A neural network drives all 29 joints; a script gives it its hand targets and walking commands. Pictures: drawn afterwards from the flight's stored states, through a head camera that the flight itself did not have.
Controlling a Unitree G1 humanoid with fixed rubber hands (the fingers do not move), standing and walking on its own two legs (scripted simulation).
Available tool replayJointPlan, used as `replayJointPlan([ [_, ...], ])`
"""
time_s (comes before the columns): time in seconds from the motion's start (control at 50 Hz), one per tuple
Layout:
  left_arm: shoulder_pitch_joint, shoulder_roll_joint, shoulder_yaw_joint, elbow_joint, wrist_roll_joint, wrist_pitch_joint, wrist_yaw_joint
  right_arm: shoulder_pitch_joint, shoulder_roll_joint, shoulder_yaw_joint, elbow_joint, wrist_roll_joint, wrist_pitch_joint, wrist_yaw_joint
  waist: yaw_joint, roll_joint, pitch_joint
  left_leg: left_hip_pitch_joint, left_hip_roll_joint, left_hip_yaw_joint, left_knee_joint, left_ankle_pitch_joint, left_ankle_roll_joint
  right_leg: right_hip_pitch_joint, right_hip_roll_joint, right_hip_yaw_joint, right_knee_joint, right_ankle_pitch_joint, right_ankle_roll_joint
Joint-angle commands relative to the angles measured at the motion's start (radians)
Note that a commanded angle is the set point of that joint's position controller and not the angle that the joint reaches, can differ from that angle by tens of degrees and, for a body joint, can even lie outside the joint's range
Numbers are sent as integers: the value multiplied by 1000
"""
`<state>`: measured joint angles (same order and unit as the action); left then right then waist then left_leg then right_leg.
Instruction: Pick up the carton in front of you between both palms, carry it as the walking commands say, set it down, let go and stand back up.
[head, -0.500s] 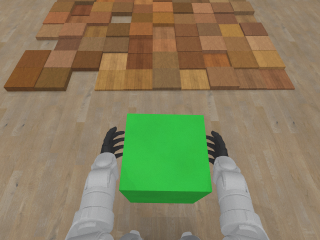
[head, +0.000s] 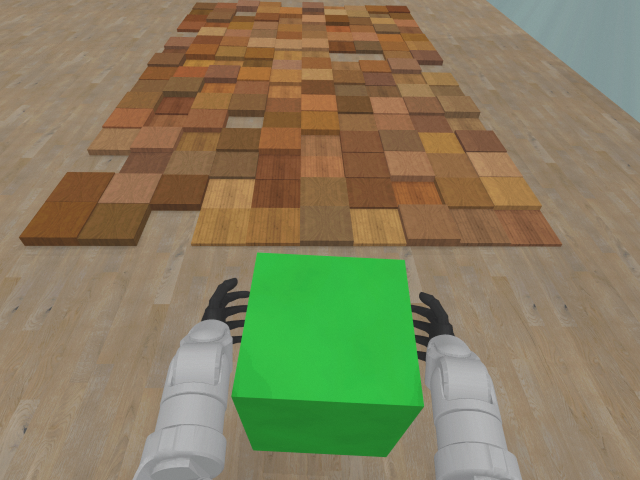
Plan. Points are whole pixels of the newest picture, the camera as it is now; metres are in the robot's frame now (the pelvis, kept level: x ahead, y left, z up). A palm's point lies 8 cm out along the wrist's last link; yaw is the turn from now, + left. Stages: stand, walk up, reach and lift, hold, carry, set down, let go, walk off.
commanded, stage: reach and lift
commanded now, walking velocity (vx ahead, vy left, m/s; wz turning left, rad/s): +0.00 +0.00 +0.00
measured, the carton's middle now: (325, 360) +0.30 +0.00 -0.06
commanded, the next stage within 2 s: hold in 0.76 s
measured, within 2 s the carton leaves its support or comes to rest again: neither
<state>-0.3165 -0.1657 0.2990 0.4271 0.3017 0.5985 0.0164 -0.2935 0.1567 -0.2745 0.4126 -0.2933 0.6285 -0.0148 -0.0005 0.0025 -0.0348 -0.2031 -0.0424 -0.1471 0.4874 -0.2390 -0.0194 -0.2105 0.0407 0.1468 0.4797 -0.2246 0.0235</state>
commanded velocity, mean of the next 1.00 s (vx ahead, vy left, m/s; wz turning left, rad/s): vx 0.00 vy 0.00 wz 0.00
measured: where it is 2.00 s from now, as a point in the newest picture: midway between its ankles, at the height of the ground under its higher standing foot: outside the picture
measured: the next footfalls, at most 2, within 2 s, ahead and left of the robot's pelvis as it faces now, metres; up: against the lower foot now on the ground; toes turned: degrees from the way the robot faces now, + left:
left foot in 1.74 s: +0.20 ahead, +0.12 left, +0.00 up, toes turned +11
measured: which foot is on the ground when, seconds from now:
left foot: down 0.00-1.00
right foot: down 0.00-1.00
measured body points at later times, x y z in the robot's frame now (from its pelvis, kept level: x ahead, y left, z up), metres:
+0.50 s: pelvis +0.01 +0.00 +0.01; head -0.02 +0.00 +0.45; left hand +0.32 +0.15 +0.03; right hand +0.31 -0.15 +0.02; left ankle +0.02 +0.13 -0.74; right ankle +0.03 -0.14 -0.74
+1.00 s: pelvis +0.01 +0.00 +0.01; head -0.04 +0.00 +0.45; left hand +0.31 +0.15 +0.05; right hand +0.30 -0.15 +0.05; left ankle +0.02 +0.13 -0.74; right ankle +0.03 -0.14 -0.74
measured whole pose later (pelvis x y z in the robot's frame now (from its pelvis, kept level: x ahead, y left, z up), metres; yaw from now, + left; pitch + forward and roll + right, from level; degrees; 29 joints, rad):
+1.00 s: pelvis +0.01 +0.00 +0.01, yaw +0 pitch -6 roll +0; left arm -0.26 -0.15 0.21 0.25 0.27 0.75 0.01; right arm -0.24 0.15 -0.19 0.24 -0.27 0.77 -0.02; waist 0.00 0.00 -0.02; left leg -0.05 -0.03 -0.14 0.36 -0.20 -0.02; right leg -0.06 0.03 0.14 0.36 -0.19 0.02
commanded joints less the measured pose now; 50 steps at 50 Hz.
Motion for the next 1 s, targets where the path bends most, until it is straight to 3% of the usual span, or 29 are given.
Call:
replayJointPlan([
  [0.0,-563,-1024,-568,18,-253,-24,-284,-662,993,576,-57,272,-63,280,5,3,-262,44,-47,80,-86,59,7,82,55,-89,-71,41,-16],
  [0.18,-545,-994,-564,9,-249,-11,-288,-627,992,572,-53,263,-47,269,0,-4,-267,63,-56,91,-102,98,5,122,54,-87,-93,93,-7],
  [0.48,-440,-973,-609,-95,-274,24,-278,-521,972,615,-158,293,-11,260,0,-3,-278,134,-63,82,-127,252,-3,188,62,-81,-119,250,1],
  [0.72,-417,-973,-628,-144,-290,55,-272,-502,953,626,-205,303,16,263,-1,5,-250,165,-63,75,-143,275,-9,191,67,-82,-133,249,-1],
  [0.82,-411,-982,-696,-236,-335,83,-265,-499,958,698,-301,344,44,261,-1,5,-301,212,-62,67,-149,345,-12,228,70,-80,-140,315,1],
  [0.98,-412,-935,-619,-183,-295,134,-269,-496,916,622,-244,307,94,263,-1,-1,-152,155,-57,83,-182,157,-6,180,61,-85,-172,135,-5],
])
